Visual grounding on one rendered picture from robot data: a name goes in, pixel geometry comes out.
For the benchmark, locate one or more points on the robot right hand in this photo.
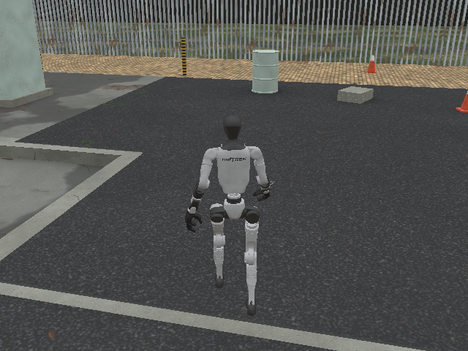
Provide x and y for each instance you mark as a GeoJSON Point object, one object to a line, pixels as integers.
{"type": "Point", "coordinates": [265, 196]}

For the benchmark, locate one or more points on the robot left upper arm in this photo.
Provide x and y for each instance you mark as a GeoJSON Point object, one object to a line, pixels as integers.
{"type": "Point", "coordinates": [206, 166]}

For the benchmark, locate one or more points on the robot right upper arm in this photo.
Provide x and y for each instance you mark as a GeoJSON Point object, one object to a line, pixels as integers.
{"type": "Point", "coordinates": [259, 164]}

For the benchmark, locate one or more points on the left robot forearm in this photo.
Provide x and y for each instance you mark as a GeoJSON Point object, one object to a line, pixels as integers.
{"type": "Point", "coordinates": [196, 198]}

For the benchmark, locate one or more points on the humanoid robot torso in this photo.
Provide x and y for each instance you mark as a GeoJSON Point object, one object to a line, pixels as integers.
{"type": "Point", "coordinates": [233, 174]}

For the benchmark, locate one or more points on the right robot forearm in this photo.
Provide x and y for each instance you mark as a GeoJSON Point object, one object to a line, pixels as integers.
{"type": "Point", "coordinates": [266, 187]}

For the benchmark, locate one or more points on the robot left thigh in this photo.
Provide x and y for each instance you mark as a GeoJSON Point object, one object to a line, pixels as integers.
{"type": "Point", "coordinates": [217, 221]}

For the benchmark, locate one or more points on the robot left hand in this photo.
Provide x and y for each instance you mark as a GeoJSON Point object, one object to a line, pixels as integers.
{"type": "Point", "coordinates": [189, 222]}

